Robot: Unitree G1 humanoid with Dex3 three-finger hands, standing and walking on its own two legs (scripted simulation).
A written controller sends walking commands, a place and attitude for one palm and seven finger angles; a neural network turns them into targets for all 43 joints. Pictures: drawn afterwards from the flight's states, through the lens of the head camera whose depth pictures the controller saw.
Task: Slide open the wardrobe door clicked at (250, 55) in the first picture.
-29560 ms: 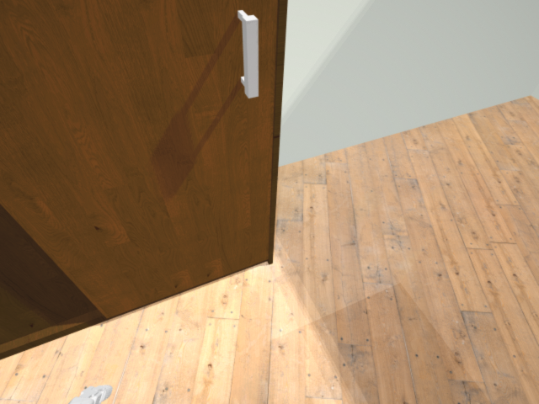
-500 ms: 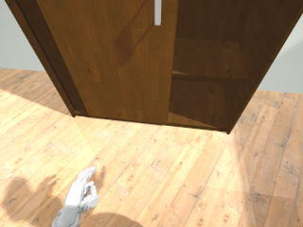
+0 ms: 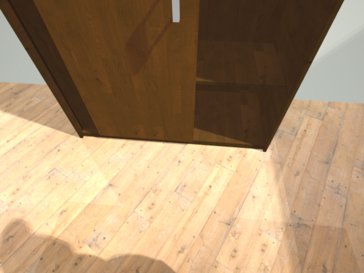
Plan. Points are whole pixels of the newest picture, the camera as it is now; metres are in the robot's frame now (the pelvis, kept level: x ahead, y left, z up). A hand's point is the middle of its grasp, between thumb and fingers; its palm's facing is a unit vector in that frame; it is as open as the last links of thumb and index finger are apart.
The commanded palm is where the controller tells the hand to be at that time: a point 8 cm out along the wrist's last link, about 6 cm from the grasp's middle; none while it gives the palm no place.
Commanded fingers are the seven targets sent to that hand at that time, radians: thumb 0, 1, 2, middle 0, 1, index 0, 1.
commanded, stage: let the arm hang, fingers relaxed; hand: right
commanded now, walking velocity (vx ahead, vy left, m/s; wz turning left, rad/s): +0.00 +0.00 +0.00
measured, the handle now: out of the picture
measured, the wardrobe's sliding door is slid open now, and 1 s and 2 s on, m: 0.47 0.47 0.47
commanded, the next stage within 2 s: look to check the result in 0.64 s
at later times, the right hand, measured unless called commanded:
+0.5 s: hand out of the picture +0.03 -0.19 -0.17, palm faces -0.02 +0.98 -0.18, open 7.3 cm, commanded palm none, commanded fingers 0.00 -0.90 -0.90 0.20 0.30 0.20 0.30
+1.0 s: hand out of the picture +0.04 -0.19 -0.17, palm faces -0.03 +0.98 -0.18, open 7.4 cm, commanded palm none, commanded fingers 0.00 -0.90 -0.90 0.20 0.30 0.20 0.30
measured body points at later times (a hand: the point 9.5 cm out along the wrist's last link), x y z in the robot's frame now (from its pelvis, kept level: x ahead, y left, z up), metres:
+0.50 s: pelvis +0.01 -0.02 +0.01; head +0.02 -0.02 +0.46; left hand +0.01 +0.21 -0.15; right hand +0.03 -0.24 -0.16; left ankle +0.01 +0.12 -0.73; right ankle +0.05 -0.10 -0.73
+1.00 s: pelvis +0.03 -0.02 +0.01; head +0.05 -0.03 +0.46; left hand +0.04 +0.21 -0.15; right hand +0.05 -0.25 -0.15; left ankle +0.01 +0.12 -0.73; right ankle +0.05 -0.10 -0.73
